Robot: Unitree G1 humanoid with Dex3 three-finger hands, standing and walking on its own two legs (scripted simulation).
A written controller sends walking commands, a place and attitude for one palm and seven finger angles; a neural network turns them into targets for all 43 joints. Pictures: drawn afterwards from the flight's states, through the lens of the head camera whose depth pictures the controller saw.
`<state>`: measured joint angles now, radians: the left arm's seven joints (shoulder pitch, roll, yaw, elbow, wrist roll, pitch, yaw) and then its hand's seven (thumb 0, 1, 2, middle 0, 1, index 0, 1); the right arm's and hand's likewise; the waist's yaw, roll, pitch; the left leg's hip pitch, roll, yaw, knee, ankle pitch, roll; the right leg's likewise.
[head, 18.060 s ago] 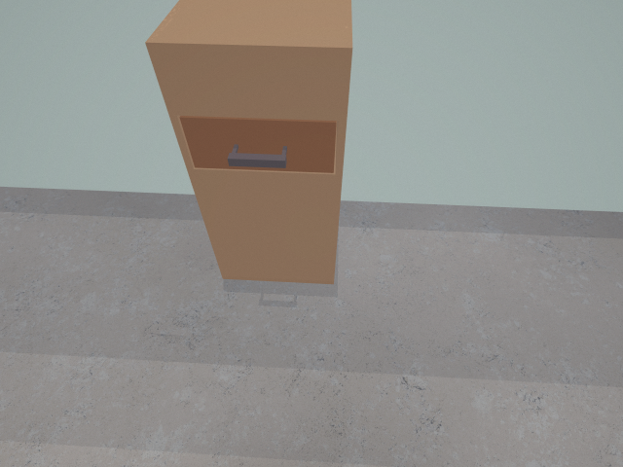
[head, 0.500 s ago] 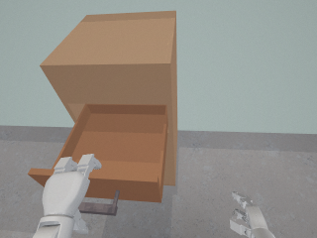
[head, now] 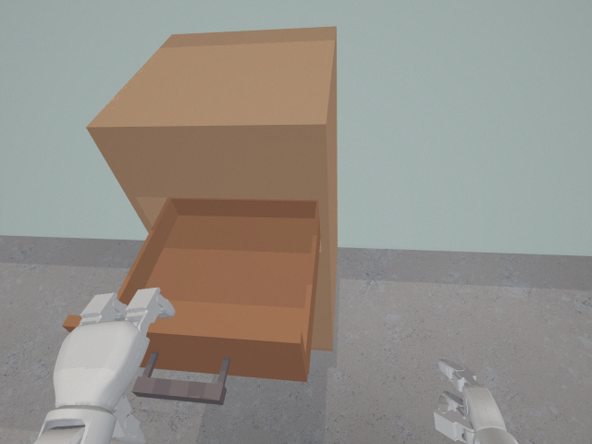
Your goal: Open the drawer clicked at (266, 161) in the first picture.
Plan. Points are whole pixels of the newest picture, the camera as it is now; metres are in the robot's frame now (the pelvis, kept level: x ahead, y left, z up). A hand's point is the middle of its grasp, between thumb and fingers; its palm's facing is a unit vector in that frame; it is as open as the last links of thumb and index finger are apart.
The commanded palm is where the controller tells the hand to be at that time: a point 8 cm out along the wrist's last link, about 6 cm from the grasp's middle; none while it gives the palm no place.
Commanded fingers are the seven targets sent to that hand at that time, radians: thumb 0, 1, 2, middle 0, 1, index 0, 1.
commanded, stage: draw the hand back to the body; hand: left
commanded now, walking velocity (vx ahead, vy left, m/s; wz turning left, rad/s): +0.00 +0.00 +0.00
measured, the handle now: (184, 375) +0.23 +0.24 -0.11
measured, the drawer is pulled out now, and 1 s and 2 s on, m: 0.30 0.30 0.30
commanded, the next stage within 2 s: step back with the hand held close in 1.20 s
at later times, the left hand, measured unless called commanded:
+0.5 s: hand (116, 323) +0.20 +0.22 +0.14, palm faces +0.34 -0.86 -0.38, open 12.9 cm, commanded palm +0.14 +0.26 +0.16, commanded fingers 0.00 0.06 0.54 -0.26 -0.84 -0.26 -0.84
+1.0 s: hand (68, 311) +0.19 +0.25 +0.18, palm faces +0.45 -0.79 -0.41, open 8.6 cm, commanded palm +0.14 +0.29 +0.19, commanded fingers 0.00 0.90 0.90 -0.20 -0.30 -0.20 -0.30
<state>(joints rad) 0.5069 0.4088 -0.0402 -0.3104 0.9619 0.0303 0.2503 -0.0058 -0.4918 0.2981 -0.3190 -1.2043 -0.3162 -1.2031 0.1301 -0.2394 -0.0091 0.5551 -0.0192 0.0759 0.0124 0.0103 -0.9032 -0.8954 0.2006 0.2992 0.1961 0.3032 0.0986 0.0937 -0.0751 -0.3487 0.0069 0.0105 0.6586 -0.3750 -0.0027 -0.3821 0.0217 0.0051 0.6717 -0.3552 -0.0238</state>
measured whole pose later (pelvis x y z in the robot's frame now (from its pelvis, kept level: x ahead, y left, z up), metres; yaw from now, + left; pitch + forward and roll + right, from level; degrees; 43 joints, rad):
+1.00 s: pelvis +0.02 +0.00 +0.02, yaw +2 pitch -2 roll +0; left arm 0.54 0.32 0.29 -0.47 -0.05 -0.11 0.12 0.00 0.59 0.77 -0.23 -0.50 -0.23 -0.50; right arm 0.16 -0.20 0.01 0.62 0.01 -0.15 -0.08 0.01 -0.90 -0.90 0.20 0.30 0.20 0.30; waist 0.06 0.07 0.00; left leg -0.11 0.00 -0.03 0.44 -0.30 0.00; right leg -0.11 0.01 -0.03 0.43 -0.28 -0.02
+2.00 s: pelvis -0.06 +0.01 +0.01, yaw +3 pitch +2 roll -1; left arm 0.64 0.38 0.37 -0.63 -0.04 -0.21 0.16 0.01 0.89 0.90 -0.21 -0.31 -0.21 -0.30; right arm 0.16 -0.18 0.01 0.55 0.01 -0.08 -0.07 0.01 -0.90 -0.89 0.20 0.30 0.20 0.30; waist 0.01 0.00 0.02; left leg -0.41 -0.01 -0.04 0.62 -0.26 0.01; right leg -0.38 0.00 -0.05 0.55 -0.20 -0.01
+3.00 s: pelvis -0.25 -0.04 +0.01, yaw +2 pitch +0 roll +0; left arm 0.64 0.37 0.36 -0.59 -0.04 -0.17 0.16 0.01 0.89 0.90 -0.21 -0.31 -0.21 -0.30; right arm 0.21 -0.18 0.02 0.64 0.01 -0.07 -0.05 0.01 -0.90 -0.89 0.21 0.30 0.20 0.30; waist -0.01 -0.02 0.01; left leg -0.43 0.00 0.01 0.87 -0.38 0.00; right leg -0.26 0.00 -0.07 0.51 -0.26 -0.04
